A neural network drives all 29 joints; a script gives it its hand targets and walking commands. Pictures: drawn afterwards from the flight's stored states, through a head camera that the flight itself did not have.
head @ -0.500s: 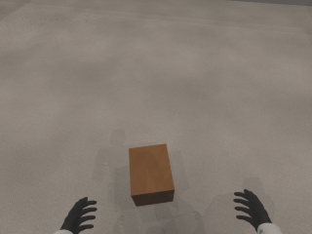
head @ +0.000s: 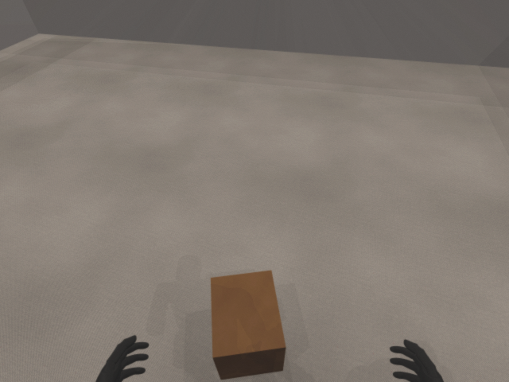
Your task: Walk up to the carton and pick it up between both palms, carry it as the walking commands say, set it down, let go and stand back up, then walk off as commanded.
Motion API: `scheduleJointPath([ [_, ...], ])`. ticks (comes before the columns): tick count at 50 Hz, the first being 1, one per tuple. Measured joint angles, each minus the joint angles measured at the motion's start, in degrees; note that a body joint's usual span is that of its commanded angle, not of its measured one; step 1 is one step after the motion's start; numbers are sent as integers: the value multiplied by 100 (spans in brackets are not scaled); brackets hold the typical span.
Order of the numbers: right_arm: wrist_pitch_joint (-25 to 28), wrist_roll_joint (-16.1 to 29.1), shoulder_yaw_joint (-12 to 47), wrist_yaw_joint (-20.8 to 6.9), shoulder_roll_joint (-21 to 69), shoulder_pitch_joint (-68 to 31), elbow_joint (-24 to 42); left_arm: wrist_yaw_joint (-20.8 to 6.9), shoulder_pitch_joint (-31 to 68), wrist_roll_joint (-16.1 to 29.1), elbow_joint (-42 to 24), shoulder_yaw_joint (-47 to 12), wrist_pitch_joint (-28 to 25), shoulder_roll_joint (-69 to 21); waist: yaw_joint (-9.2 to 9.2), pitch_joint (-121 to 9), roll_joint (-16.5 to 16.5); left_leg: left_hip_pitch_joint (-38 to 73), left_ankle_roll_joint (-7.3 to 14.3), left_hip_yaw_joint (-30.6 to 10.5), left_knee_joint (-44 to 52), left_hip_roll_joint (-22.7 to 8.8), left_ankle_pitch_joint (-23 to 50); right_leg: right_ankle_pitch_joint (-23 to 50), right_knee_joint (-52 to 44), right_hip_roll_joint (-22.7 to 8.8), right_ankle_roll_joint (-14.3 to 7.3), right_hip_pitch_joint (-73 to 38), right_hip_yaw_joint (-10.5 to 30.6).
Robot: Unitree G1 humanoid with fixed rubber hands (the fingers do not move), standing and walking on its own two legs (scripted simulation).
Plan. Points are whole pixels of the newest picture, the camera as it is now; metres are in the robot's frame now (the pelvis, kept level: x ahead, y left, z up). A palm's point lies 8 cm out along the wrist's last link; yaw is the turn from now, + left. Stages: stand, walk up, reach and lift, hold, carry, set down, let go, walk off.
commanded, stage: stand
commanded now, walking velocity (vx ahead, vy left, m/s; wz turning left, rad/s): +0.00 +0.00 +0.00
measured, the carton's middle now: (246, 324) +0.49 +0.06 -0.64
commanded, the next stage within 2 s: walk off in 1.74 s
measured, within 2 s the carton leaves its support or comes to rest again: neither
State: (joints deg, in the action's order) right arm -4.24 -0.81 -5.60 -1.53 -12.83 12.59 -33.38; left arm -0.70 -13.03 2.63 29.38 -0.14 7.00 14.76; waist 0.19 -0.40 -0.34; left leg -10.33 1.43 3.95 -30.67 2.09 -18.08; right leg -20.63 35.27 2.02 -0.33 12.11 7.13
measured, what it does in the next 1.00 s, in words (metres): stands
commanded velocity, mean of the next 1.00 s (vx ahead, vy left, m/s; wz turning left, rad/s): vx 0.00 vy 0.00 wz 0.00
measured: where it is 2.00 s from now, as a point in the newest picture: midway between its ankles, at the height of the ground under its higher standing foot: outside the picture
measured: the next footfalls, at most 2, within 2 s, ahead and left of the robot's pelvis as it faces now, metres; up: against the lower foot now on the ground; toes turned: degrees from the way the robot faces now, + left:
none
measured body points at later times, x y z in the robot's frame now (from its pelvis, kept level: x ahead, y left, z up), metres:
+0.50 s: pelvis +0.01 +0.01 +0.00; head -0.04 +0.00 +0.45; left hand +0.16 +0.28 -0.07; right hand +0.15 -0.25 -0.09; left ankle -0.01 +0.10 -0.73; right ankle -0.02 -0.11 -0.73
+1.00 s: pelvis -0.01 +0.01 +0.00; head -0.05 +0.00 +0.45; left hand +0.14 +0.28 -0.08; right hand +0.13 -0.25 -0.10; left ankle -0.01 +0.10 -0.73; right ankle -0.02 -0.11 -0.73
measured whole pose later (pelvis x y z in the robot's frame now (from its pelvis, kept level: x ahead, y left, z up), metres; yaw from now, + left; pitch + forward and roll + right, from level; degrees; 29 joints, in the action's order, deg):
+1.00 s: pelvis -0.01 +0.01 +0.00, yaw +0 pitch -3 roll +1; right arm 2.1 -1.1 -5.6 0.3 -12.9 12.6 -44.7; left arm 0.4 -13.1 2.0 38.4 0.9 -0.2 17.3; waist 0.2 -3.0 -0.5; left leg -11.0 2.2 3.9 -31.9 2.2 -18.0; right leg -19.9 35.3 1.9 -0.3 12.2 7.0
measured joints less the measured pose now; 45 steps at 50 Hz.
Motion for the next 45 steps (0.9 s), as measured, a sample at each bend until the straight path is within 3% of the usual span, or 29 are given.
scheduleJointPath([
  [11,479,-26,1,77,-1,0,-579,67,-2,-66,265,66,-501,209,-1,-362,-9,-67,69,-1,-130,17,-139,-63,0,-16,0,5,0],
  [45,626,-26,2,186,-1,0,-1023,107,-2,-67,800,100,-685,250,-1,-319,-13,-67,72,-1,-120,12,-22,43,0,-16,0,8,-11],
])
